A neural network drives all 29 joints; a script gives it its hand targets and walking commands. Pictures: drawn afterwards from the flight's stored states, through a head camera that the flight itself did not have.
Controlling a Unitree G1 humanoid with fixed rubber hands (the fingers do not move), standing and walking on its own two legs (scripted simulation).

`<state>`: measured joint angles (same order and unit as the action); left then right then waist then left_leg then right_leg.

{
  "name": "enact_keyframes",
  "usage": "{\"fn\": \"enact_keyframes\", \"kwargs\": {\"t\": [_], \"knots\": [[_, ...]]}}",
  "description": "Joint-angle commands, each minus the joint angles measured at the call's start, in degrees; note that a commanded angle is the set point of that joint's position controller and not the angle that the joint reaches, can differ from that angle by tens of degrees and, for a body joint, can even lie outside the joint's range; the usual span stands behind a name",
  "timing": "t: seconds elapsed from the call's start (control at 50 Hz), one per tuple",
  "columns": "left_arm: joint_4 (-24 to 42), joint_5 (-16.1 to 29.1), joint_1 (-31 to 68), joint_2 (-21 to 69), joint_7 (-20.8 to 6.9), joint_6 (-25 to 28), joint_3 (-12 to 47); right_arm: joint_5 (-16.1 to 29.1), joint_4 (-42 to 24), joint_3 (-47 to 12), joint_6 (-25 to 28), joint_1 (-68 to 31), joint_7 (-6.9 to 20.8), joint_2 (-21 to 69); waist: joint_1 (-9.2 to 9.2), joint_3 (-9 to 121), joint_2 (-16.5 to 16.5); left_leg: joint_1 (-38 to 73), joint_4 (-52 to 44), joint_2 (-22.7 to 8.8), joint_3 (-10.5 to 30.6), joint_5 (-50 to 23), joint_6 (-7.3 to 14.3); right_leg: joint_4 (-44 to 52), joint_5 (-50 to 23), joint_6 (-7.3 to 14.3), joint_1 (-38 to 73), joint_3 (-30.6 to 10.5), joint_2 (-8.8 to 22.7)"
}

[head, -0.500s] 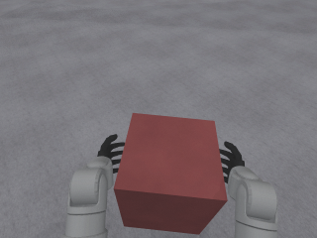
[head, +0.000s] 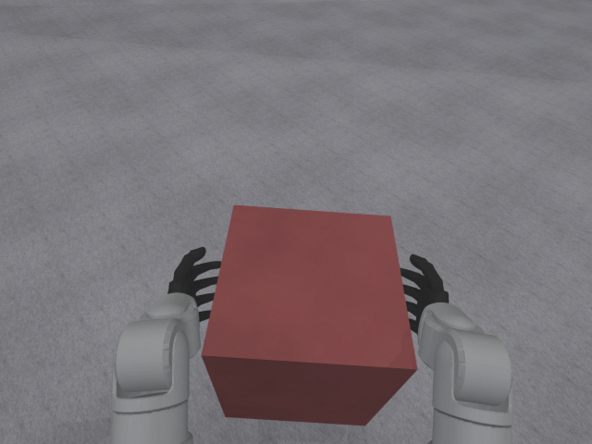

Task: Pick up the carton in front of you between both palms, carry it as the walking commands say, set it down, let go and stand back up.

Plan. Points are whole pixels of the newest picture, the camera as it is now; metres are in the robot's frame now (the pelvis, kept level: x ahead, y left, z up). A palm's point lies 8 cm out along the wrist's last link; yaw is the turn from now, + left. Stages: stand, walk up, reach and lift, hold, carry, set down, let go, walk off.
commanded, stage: carry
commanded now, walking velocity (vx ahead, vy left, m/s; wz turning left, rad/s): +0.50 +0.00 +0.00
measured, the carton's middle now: (303, 322) +0.29 +0.00 +0.01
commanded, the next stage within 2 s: none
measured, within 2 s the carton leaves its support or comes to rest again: neither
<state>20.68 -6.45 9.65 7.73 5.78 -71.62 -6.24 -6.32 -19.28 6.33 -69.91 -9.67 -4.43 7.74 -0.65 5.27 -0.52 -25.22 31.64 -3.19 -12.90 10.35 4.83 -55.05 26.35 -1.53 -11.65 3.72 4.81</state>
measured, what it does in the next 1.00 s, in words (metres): walks ahead: right foot, then left foot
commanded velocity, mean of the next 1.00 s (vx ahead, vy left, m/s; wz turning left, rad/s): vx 0.50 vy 0.00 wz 0.00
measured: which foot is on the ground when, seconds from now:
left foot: down 0.00-0.46, up 0.48-0.94, down 0.96-1.00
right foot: up 0.00-0.40, down 0.42-0.98, up 1.00-1.00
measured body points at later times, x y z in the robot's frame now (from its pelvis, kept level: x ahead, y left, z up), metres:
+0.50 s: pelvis +0.33 -0.03 -0.01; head +0.33 -0.04 +0.44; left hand +0.60 +0.13 +0.07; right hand +0.62 -0.17 +0.06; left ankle +0.11 +0.08 -0.67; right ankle +0.44 -0.10 -0.73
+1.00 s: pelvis +0.66 +0.02 -0.01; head +0.63 +0.03 +0.44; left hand +0.93 +0.18 +0.09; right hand +0.93 -0.13 +0.09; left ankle +0.78 +0.10 -0.73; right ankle +0.46 -0.10 -0.70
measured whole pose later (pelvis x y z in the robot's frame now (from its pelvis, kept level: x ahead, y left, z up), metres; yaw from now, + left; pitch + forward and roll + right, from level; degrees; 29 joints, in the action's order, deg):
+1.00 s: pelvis +0.66 +0.02 -0.01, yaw +1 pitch +2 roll +0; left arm 22.5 -6.4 10.0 7.3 5.6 -71.3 -5.3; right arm -5.8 -21.8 6.0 -69.2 -8.9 -4.7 7.6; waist -0.8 5.8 -1.6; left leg -27.1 29.3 -1.5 -12.6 4.8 5.2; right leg -37.3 26.4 -1.4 -0.4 7.3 5.1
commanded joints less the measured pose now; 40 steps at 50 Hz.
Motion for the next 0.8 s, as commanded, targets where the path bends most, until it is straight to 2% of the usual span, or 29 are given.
{"fn": "enact_keyframes", "kwargs": {"t": [0.0, 0.04, 0.06, 0.1, 0.12, 0.16, 0.2, 0.24, 0.28, 0.3, 0.32, 0.34, 0.36, 0.38, 0.4, 0.42, 0.44, 0.46, 0.48, 0.5, 0.54, 0.58, 0.6, 0.62, 0.64, 0.66, 0.72, 0.74, 0.78], "knots": [[5.33, 24.00, 27.59, 54.43, -14.57, 2.38, 43.58, 23.38, -4.28, -40.11, 0.56, -24.43, 15.34, 52.82, -0.48, 16.96, 5.62, 29.48, -16.02, -16.08, 21.26, -14.48, 1.38, -9.69, -8.59, 1.74, -22.37, -3.64, 2.15], [6.99, 24.47, 29.83, 55.03, -13.76, 4.02, 45.22, 24.45, -4.96, -40.95, 1.35, -24.87, 15.55, 53.20, -0.36, 17.08, 8.95, 31.16, -17.73, -14.47, 17.70, -11.88, 1.47, -4.60, -10.14, 0.97, -23.28, -0.66, 1.64], [5.82, 23.97, 26.84, 55.21, -13.46, 4.11, 43.90, 24.34, -6.64, -41.36, 1.37, -24.58, 15.70, 52.62, -0.29, 14.76, 7.37, 31.71, -17.87, -13.33, 15.86, -15.81, 0.99, -3.49, -11.88, 1.19, -24.60, -0.01, 1.70], [6.12, 21.74, 25.81, 53.02, -12.91, 4.12, 43.12, 24.62, -3.42, -40.44, 1.07, -23.02, 15.94, 51.84, -0.40, 12.16, 8.44, 31.15, -21.02, -13.73, 13.48, -12.85, 2.29, 3.35, -15.73, -0.05, -26.37, 1.18, 2.24], [4.73, 21.82, 23.38, 53.34, -12.83, 3.88, 44.33, 24.01, -4.48, -40.10, 0.80, -22.36, 16.04, 50.28, 0.09, 9.54, 8.81, 29.14, -21.28, -12.45, 10.20, -15.02, 1.52, 5.31, -18.60, 0.22, -27.56, 2.39, 1.73], [7.21, 23.63, 25.81, 54.13, -12.97, 3.79, 45.62, 23.74, -7.32, -39.65, 0.88, -23.06, 15.66, 48.68, 0.24, 9.99, 9.98, 31.42, -20.77, -11.17, 8.79, -17.89, 1.67, 8.85, -20.62, 0.13, -27.22, 3.09, 1.14], [7.97, 23.25, 25.13, 50.90, -13.22, 3.06, 44.02, 24.10, -6.56, -40.66, 0.52, -22.98, 15.13, 49.22, -0.24, 9.41, 6.64, 31.75, -22.32, -11.73, 9.69, -14.68, 2.76, 12.99, -22.91, 0.09, -27.01, 3.57, 1.34], [3.21, 22.89, 22.66, 50.29, -13.35, 1.43, 42.66, 22.03, -3.18, -39.03, -0.55, -19.11, 14.99, 46.41, -0.19, 5.59, 8.32, 29.59, -21.78, -10.22, 5.33, -19.90, 1.91, 17.94, -24.24, 1.02, -24.55, 5.21, 0.10], [3.57, 22.84, 25.55, 48.98, -13.75, 1.08, 42.81, 20.94, -1.90, -37.39, -1.02, -19.93, 14.87, 45.99, -0.68, 4.35, 9.44, 32.46, -20.66, -10.96, 5.62, -21.22, 1.51, 25.09, -24.90, 1.20, -22.90, 6.51, -0.45], [4.19, 23.52, 25.50, 48.81, -14.22, 0.86, 41.14, 21.02, -1.44, -37.87, -1.41, -19.61, 14.82, 46.01, -1.09, 1.86, 7.58, 30.59, -20.90, -10.52, 5.74, -25.46, 1.57, 25.48, -26.70, 1.65, -20.94, 8.03, -2.06], [3.25, 24.11, 26.35, 49.86, -14.57, 1.03, 42.80, 20.68, -3.63, -38.59, -1.24, -20.21, 14.88, 45.48, -1.19, 2.12, 7.84, 32.80, -17.30, -9.32, 3.51, -29.95, 1.09, 28.69, -26.29, 1.55, -20.00, 10.24, -3.37], [2.54, 23.45, 26.02, 49.17, -14.74, 1.07, 41.07, 21.48, -1.08, -38.69, -1.66, -21.87, 14.58, 46.88, -0.66, 4.20, 9.16, 32.15, -13.13, -10.12, 2.69, -35.81, 0.53, 27.94, -23.37, 2.66, -14.10, 11.71, -4.10], [2.12, 24.39, 23.78, 50.93, -15.09, 0.89, 41.46, 21.42, -5.02, -40.34, -0.94, -23.31, 14.60, 46.80, 0.98, 7.93, 9.38, 28.35, -3.67, -7.84, 0.76, -38.73, -1.91, 29.50, -20.93, 3.28, -3.34, 12.01, -5.66], [-0.93, 23.71, 22.69, 50.06, -15.03, 0.85, 40.51, 21.71, -1.11, -38.84, -1.64, -22.10, 14.55, 46.41, 1.80, 13.84, 3.86, 20.44, 8.38, -5.49, 0.52, -30.58, -3.36, 31.12, -17.38, 3.29, 11.05, 8.44, -2.99], [-1.11, 22.16, 21.89, 48.92, -15.07, 1.31, 40.22, 21.58, -1.47, -39.57, -1.51, -21.78, 14.74, 48.31, 1.85, 17.97, -8.21, 6.99, 26.17, -0.12, -0.05, -10.64, -5.09, 35.57, -11.01, 8.26, 18.76, -15.96, 11.30], [-2.88, 22.08, 21.77, 50.17, -15.12, 1.44, 39.68, 21.81, -0.91, -40.90, -1.24, -22.01, 15.23, 48.95, 1.34, 17.92, -17.24, -8.71, 37.65, 6.72, 5.83, 15.07, -5.14, 41.91, -14.51, 14.36, 27.35, -34.14, 18.63], [-0.72, 22.72, 23.13, 52.98, -15.40, 2.56, 40.52, 22.43, -1.96, -41.47, -0.47, -22.73, 15.35, 51.13, 1.01, 19.20, -15.10, -11.03, 42.27, 0.70, 12.04, 14.03, -4.09, 41.29, -19.60, 13.89, 26.06, -29.47, 19.42], [-0.39, 24.39, 23.06, 57.11, -15.65, 4.03, 41.78, 23.91, -5.43, -42.61, 0.69, -26.59, 15.46, 53.88, 1.55, 21.27, -8.01, -12.98, 44.36, 0.65, 12.18, 13.67, -3.79, 38.90, -30.77, 12.45, 26.76, -23.27, 17.37], [1.07, 25.03, 26.33, 57.46, -15.64, 4.62, 42.82, 23.51, -0.51, -42.09, 1.68, -24.77, 15.18, 54.84, 1.53, 20.57, -3.37, -11.91, 40.00, -1.32, 13.74, 11.67, -3.28, 37.70, -34.34, 10.01, 24.41, -16.72, 15.71], [1.86, 24.13, 25.76, 57.56, -15.80, 5.40, 42.43, 23.39, -1.92, -43.14, 2.60, -25.47, 15.07, 56.87, 1.39, 18.05, -4.35, -9.97, 37.71, -2.61, 12.67, 8.09, -3.03, 40.18, -32.62, 8.59, 17.67, -13.29, 14.73], [5.75, 25.41, 25.58, 59.89, -15.65, 6.77, 43.27, 25.00, -6.00, -46.11, 4.45, -25.64, 14.56, 57.51, 1.41, 19.52, -5.79, -10.15, 32.43, -3.40, 11.89, 5.16, -3.47, 40.36, -32.39, 6.09, 19.43, -7.95, 12.97], [4.37, 24.70, 22.62, 57.51, -15.35, 6.64, 43.63, 23.01, -4.52, -44.95, 4.84, -20.63, 13.84, 56.35, 1.34, 16.55, -6.51, -11.92, 27.74, -3.87, 10.40, 2.72, -3.77, 41.89, -31.42, 7.95, 17.99, -5.76, 12.74], [4.63, 24.79, 20.63, 56.40, -15.58, 6.57, 43.38, 22.06, -4.34, -45.16, 4.75, -18.28, 13.33, 54.04, 1.66, 16.18, -5.09, -11.41, 25.73, -2.42, 8.23, 1.97, -4.66, 42.99, -32.68, 8.20, 18.49, -2.82, 11.39], [3.37, 24.71, 18.74, 55.14, -16.03, 6.42, 42.38, 21.76, -2.81, -43.97, 4.31, -16.85, 13.26, 54.97, 1.54, 14.74, -8.49, -11.70, 21.46, -2.92, 7.85, 0.95, -5.01, 43.74, -31.11, 8.87, 16.98, -2.34, 11.69], [4.23, 24.40, 18.72, 54.36, -16.25, 6.06, 43.05, 20.68, -3.07, -44.69, 4.45, -16.52, 12.81, 55.38, 1.48, 12.32, -6.20, -13.85, 19.38, -2.94, 7.21, -2.53, -5.12, 45.12, -34.02, 8.57, 17.85, -2.21, 10.56], [4.13, 23.95, 17.91, 53.73, -16.14, 6.11, 42.41, 22.02, -6.02, -45.43, 4.49, -17.87, 12.83, 54.94, 1.74, 12.03, -6.86, -13.12, 15.31, -2.96, 6.77, -2.24, -5.40, 45.78, -31.73, 9.52, 17.29, -1.30, 10.68], [7.18, 25.80, 22.88, 52.05, -15.96, 5.50, 43.33, 21.07, -6.29, -44.04, 3.48, -17.96, 12.55, 50.60, 1.55, 7.21, -8.23, -13.21, 8.89, -2.38, 4.52, -6.32, -5.06, 46.24, -30.94, 8.01, 17.14, 1.00, 9.72], [7.17, 25.52, 21.15, 51.31, -15.84, 5.49, 43.61, 23.22, -9.55, -45.26, 3.29, -21.05, 12.71, 52.95, 1.47, 8.63, -9.16, -11.82, 4.76, -2.24, 4.58, -8.21, -5.38, 46.79, -32.70, 8.94, 18.61, 1.74, 9.27], [9.56, 24.44, 22.73, 47.74, -15.07, 4.59, 43.67, 23.46, -7.63, -43.57, 2.03, -19.94, 12.83, 50.24, 1.55, 5.99, -6.52, -8.32, -0.16, -0.04, 1.50, -11.26, -4.55, 45.33, -40.03, 8.00, 16.85, 4.73, 7.44]]}}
